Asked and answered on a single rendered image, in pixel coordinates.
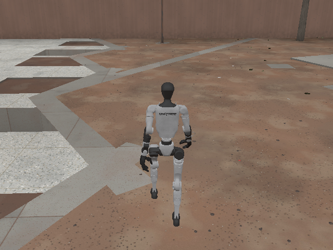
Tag robot right upper arm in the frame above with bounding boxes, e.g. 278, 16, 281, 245
178, 105, 190, 133

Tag robot right foot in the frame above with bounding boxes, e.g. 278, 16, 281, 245
172, 212, 180, 227

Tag left robot hand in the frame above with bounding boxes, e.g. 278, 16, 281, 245
140, 155, 152, 172

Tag robot right forearm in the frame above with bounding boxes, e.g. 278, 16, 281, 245
184, 125, 191, 142

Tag right robot hand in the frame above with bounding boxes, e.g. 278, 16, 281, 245
180, 139, 191, 148

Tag robot foot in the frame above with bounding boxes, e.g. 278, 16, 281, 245
172, 212, 180, 227
150, 188, 158, 199

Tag robot left forearm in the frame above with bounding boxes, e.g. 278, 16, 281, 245
141, 127, 151, 156

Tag robot left foot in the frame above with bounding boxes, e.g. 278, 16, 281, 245
150, 188, 158, 199

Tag robot left upper arm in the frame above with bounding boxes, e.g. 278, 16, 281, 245
146, 105, 157, 134

